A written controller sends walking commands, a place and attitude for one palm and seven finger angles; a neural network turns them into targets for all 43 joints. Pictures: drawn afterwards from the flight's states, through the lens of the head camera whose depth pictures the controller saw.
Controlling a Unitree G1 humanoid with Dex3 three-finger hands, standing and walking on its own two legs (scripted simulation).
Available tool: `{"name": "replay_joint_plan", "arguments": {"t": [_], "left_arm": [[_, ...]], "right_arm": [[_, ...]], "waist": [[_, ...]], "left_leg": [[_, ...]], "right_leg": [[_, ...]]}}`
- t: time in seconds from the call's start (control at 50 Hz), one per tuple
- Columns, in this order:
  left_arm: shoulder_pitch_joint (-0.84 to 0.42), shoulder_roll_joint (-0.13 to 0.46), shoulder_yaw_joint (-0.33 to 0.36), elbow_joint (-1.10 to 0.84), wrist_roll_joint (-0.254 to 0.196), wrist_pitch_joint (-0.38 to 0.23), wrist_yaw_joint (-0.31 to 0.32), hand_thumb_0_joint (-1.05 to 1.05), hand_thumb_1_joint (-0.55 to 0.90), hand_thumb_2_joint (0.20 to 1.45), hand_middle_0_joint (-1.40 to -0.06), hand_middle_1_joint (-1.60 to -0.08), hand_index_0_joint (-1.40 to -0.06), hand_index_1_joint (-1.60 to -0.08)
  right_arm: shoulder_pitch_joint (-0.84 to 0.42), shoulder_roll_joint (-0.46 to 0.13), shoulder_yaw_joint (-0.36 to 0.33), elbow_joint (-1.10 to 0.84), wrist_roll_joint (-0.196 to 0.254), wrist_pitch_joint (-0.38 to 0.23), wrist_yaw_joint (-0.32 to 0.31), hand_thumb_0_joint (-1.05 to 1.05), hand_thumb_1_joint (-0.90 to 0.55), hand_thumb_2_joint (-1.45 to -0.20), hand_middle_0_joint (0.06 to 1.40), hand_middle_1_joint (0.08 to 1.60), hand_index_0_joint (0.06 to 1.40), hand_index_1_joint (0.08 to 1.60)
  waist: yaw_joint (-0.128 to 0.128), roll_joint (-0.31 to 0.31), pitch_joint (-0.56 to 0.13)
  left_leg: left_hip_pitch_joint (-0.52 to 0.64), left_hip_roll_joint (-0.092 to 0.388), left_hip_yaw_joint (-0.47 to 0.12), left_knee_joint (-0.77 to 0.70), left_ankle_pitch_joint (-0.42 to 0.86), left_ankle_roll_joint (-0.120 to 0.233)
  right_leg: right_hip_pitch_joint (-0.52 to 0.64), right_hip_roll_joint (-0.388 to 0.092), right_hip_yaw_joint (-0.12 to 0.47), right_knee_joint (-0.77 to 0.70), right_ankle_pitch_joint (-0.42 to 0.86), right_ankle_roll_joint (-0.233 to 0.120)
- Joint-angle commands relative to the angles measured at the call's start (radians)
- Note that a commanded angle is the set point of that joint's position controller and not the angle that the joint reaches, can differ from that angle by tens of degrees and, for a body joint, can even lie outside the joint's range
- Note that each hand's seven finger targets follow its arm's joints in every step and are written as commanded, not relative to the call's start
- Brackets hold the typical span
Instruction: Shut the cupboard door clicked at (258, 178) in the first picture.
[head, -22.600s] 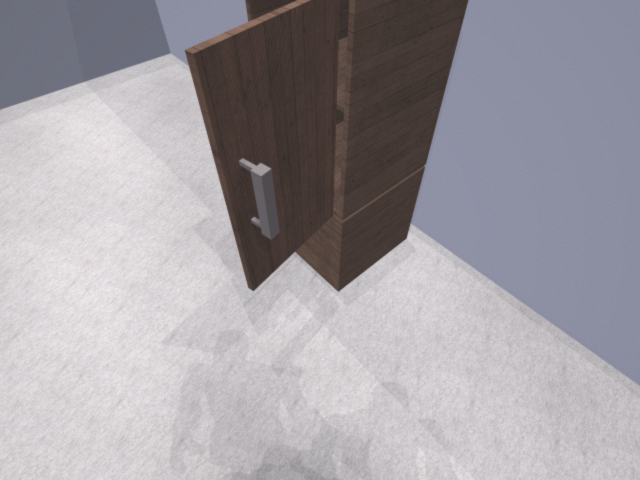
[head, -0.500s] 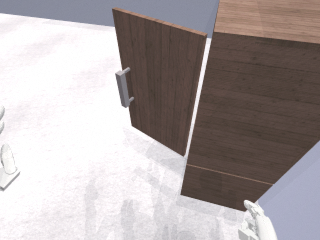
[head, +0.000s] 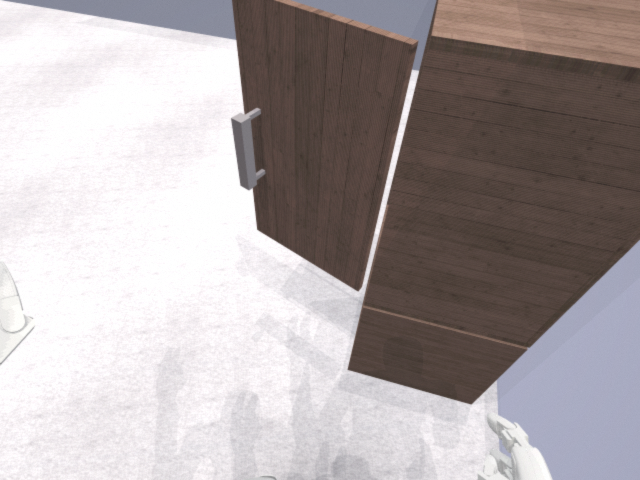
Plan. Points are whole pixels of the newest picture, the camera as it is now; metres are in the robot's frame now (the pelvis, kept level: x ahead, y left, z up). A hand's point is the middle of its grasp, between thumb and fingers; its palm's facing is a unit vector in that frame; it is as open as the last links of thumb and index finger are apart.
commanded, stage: step back with the hand held close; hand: left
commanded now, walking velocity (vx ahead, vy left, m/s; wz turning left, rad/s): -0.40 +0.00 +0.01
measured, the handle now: (252, 149) +0.74 +0.17 -0.02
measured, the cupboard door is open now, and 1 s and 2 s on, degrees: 69 69 69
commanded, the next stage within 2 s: stop stepping back and stand still in 0.86 s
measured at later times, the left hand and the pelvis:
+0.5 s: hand out of the picture +0.15 +0.24 +0.19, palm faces +0.42 -0.79 -0.45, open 7.4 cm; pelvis -0.05 -0.01 +0.01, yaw +2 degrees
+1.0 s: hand out of the picture +0.06 +0.22 +0.19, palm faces +0.28 -0.82 -0.49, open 7.4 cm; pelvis -0.15 -0.01 +0.01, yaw -1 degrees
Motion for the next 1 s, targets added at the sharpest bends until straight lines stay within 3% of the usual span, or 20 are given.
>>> {"name": "replay_joint_plan", "arguments": {"t": [0.0, 0.06, 0.12, 0.22, 0.3, 0.34, 0.38, 0.42, 0.44, 0.5, 0.56, 0.62, 0.64, 0.7, 0.78, 0.82, 0.88, 0.9, 0.94, 0.98], "left_arm": [[0.005, 0.208, 0.152, -0.2, -0.009, -0.07, 0.033, 0.0, 0.9, 0.9, -0.2, -0.3, -0.2, -0.3], [-0.002, 0.202, 0.171, -0.203, -0.003, -0.077, 0.028, 0.0, 0.9, 0.9, -0.2, -0.3, -0.2, -0.3], [-0.034, 0.195, 0.166, -0.186, 0.001, -0.07, 0.012, 0.0, 0.9, 0.9, -0.2, -0.3, -0.2, -0.3], [-0.047, 0.164, 0.1, -0.214, -0.022, -0.081, 0.0, 0.0, 0.9, 0.9, -0.2, -0.3, -0.2, -0.3], [-0.024, 0.189, 0.111, -0.251, -0.029, -0.071, 0.004, 0.0, 0.9, 0.9, -0.2, -0.3, -0.2, -0.3], [-0.011, 0.213, 0.137, -0.248, -0.029, -0.065, 0.005, 0.0, 0.9, 0.9, -0.2, -0.3, -0.2, -0.3], [-0.016, 0.242, 0.156, -0.254, -0.025, -0.061, 0.012, 0.0, 0.9, 0.9, -0.2, -0.3, -0.2, -0.3], [0.0, 0.236, 0.134, -0.226, -0.028, -0.046, 0.03, 0.0, 0.9, 0.9, -0.2, -0.3, -0.2, -0.3], [0.009, 0.235, 0.131, -0.209, -0.026, -0.039, 0.037, 0.0, 0.9, 0.9, -0.2, -0.3, -0.2, -0.3], [-0.002, 0.222, 0.114, -0.175, -0.021, -0.029, 0.04, 0.0, 0.9, 0.9, -0.2, -0.3, -0.2, -0.3], [-0.035, 0.221, 0.114, -0.193, -0.022, -0.046, 0.034, 0.0, 0.9, 0.9, -0.2, -0.3, -0.2, -0.3], [-0.026, 0.188, 0.124, -0.183, -0.017, -0.047, 0.01, 0.0, 0.9, 0.9, -0.2, -0.3, -0.2, -0.3], [-0.039, 0.179, 0.116, -0.205, -0.013, -0.045, 0.006, 0.0, 0.9, 0.9, -0.2, -0.3, -0.2, -0.3], [-0.003, 0.165, 0.091, -0.242, -0.022, -0.048, -0.002, 0.0, 0.9, 0.9, -0.2, -0.3, -0.2, -0.3], [-0.027, 0.207, 0.106, -0.302, -0.025, -0.067, -0.006, 0.0, 0.9, 0.9, -0.2, -0.3, -0.2, -0.3], [-0.044, 0.208, 0.104, -0.324, -0.033, -0.063, -0.01, 0.0, 0.9, 0.9, -0.2, -0.3, -0.2, -0.3], [0.049, 0.262, 0.156, -0.318, -0.05, -0.05, -0.009, 0.0, 0.9, 0.9, -0.2, -0.3, -0.2, -0.3], [0.085, 0.26, 0.158, -0.284, -0.061, -0.04, -0.012, 0.0, 0.9, 0.9, -0.2, -0.3, -0.2, -0.3], [0.104, 0.276, 0.174, -0.234, -0.068, -0.032, -0.009, 0.0, 0.9, 0.9, -0.2, -0.3, -0.2, -0.3], [0.137, 0.293, 0.195, -0.159, -0.065, -0.007, 0.008, 0.0, 0.9, 0.9, -0.2, -0.3, -0.2, -0.3]], "right_arm": [[-0.089, -0.129, -0.053, -0.156, 0.001, -0.055, -0.02, 0.0, -0.9, -0.9, 0.2, 0.3, 0.2, 0.3], [-0.099, -0.146, -0.06, -0.155, -0.001, -0.071, -0.033, 0.0, -0.9, -0.9, 0.2, 0.3, 0.2, 0.3], [-0.106, -0.145, -0.065, -0.146, -0.012, -0.08, -0.038, 0.0, -0.9, -0.9, 0.2, 0.3, 0.2, 0.3], [-0.112, -0.129, -0.056, -0.108, -0.013, -0.1, -0.028, 0.0, -0.9, -0.9, 0.2, 0.3, 0.2, 0.3], [-0.12, -0.114, -0.058, -0.111, -0.008, -0.094, -0.027, 0.0, -0.9, -0.9, 0.2, 0.3, 0.2, 0.3], [-0.129, -0.107, -0.058, -0.129, -0.007, -0.081, -0.026, 0.0, -0.9, -0.9, 0.2, 0.3, 0.2, 0.3], [-0.119, -0.101, -0.062, -0.126, -0.013, -0.065, -0.02, 0.0, -0.9, -0.9, 0.2, 0.3, 0.2, 0.3], [-0.103, -0.075, -0.053, -0.112, -0.015, -0.043, -0.014, 0.0, -0.9, -0.9, 0.2, 0.3, 0.2, 0.3], [-0.104, -0.071, -0.053, -0.109, -0.013, -0.033, -0.013, 0.0, -0.9, -0.9, 0.2, 0.3, 0.2, 0.3], [-0.105, -0.074, -0.042, -0.107, -0.015, -0.017, -0.023, 0.0, -0.9, -0.9, 0.2, 0.3, 0.2, 0.3], [-0.119, -0.124, -0.057, -0.122, 0.005, -0.041, -0.045, 0.0, -0.9, -0.9, 0.2, 0.3, 0.2, 0.3], [-0.129, -0.133, -0.065, -0.129, -0.015, -0.069, -0.048, 0.0, -0.9, -0.9, 0.2, 0.3, 0.2, 0.3], [-0.127, -0.126, -0.067, -0.125, -0.018, -0.076, -0.045, 0.0, -0.9, -0.9, 0.2, 0.3, 0.2, 0.3], [-0.119, -0.122, -0.061, -0.108, -0.019, -0.106, -0.033, 0.0, -0.9, -0.9, 0.2, 0.3, 0.2, 0.3], [-0.085, -0.121, -0.053, -0.035, -0.039, -0.137, -0.022, 0.0, -0.9, -0.9, 0.2, 0.3, 0.2, 0.3], [-0.096, -0.111, -0.054, -0.043, -0.03, -0.128, -0.017, 0.0, -0.9, -0.9, 0.2, 0.3, 0.2, 0.3], [-0.104, -0.081, -0.055, -0.086, -0.005, -0.095, -0.011, 0.0, -0.9, -0.9, 0.2, 0.3, 0.2, 0.3], [-0.116, -0.073, -0.049, -0.11, 0.006, -0.084, -0.015, 0.0, -0.9, -0.9, 0.2, 0.3, 0.2, 0.3], [-0.148, -0.07, -0.039, -0.131, 0.009, -0.063, -0.023, 0.0, -0.9, -0.9, 0.2, 0.3, 0.2, 0.3], [-0.135, -0.085, -0.042, -0.127, 0.0, -0.046, -0.032, 0.0, -0.9, -0.9, 0.2, 0.3, 0.2, 0.3]], "waist": [[0.005, 0.053, -0.124], [0.014, 0.175, -0.135], [0.02, 0.163, -0.085], [0.011, 0.114, -0.153], [0.014, 0.127, -0.247], [0.01, 0.058, -0.199], [0.002, 0.004, -0.154], [-0.003, -0.105, -0.147], [-0.005, -0.123, -0.153], [-0.014, -0.067, -0.081], [0.004, 0.132, -0.12], [0.018, 0.27, -0.121], [0.019, 0.235, -0.108], [0.022, 0.158, -0.143], [0.024, 0.25, -0.27], [0.029, 0.227, -0.369], [0.016, 0.035, -0.445], [0.007, -0.014, -0.396], [0.001, -0.05, -0.256], [0.005, -0.056, -0.13]], "left_leg": [[-0.229, 0.139, -0.221, -0.279, -0.277, 0.022], [-0.412, 0.258, -0.322, -0.448, -0.414, 0.07], [-0.427, 0.307, -0.368, -0.471, -0.396, 0.091], [-0.1, 0.21, -0.245, -0.305, 0.035, 0.027], [-0.044, 0.191, -0.209, -0.282, -0.006, 0.012], [-0.109, 0.154, -0.179, -0.237, -0.206, 0.0], [-0.055, 0.086, -0.135, -0.085, -0.224, -0.047], [0.083, 0.033, -0.091, 0.097, -0.08, -0.085], [0.095, 0.03, -0.094, 0.143, -0.067, -0.087], [0.1, 0.059, -0.126, -0.062, -0.026, -0.069], [-0.027, 0.194, -0.227, -0.337, 0.127, -0.006], [-0.308, 0.339, -0.38, -0.542, -0.314, 0.076], [-0.302, 0.343, -0.378, -0.521, -0.317, 0.084], [-0.099, 0.285, -0.31, -0.412, -0.093, 0.058], [0.246, 0.251, -0.251, -0.317, 0.477, 0.021], [0.393, 0.232, -0.173, -0.249, 0.676, -0.003], [0.402, 0.161, -0.074, -0.154, 0.588, -0.046], [0.365, 0.138, -0.055, -0.147, 0.504, -0.058], [0.285, 0.087, -0.034, -0.087, 0.192, -0.081], [0.246, 0.026, -0.057, 0.094, -0.029, -0.108]], "right_leg": [[0.305, -0.081, 0.18, -0.053, -0.049, -0.037], [0.496, 0.025, 0.079, 0.162, 0.04, 0.008], [0.488, 0.062, 0.072, 0.216, -0.016, 0.018], [0.329, 0.003, 0.138, 0.0, 0.172, -0.01], [0.325, -0.009, 0.155, 0.002, 0.132, -0.011], [0.283, -0.055, 0.238, -0.081, 0.012, -0.033], [0.115, -0.178, 0.376, -0.234, -0.175, -0.101], [-0.03, -0.302, 0.426, -0.329, -0.105, -0.161], [-0.027, -0.314, 0.396, -0.326, -0.02, -0.168], [-0.016, -0.227, 0.271, -0.248, 0.07, -0.11], [0.227, 0.023, 0.081, -0.068, 0.095, 0.012], [0.427, 0.077, 0.056, 0.204, -0.085, 0.025], [0.408, 0.073, 0.067, 0.215, -0.114, 0.022], [0.318, 0.064, 0.059, 0.012, -0.117, 0.017], [0.254, 0.058, 0.036, -0.171, 0.039, 0.019], [0.245, 0.05, 0.033, -0.19, 0.127, 0.026], [0.262, -0.034, 0.072, -0.18, 0.449, 0.054], [0.224, -0.072, 0.079, -0.179, 0.457, 0.05], [0.086, -0.155, 0.151, -0.261, 0.289, 0.017], [-0.105, -0.247, 0.264, -0.374, -0.137, -0.09]]}}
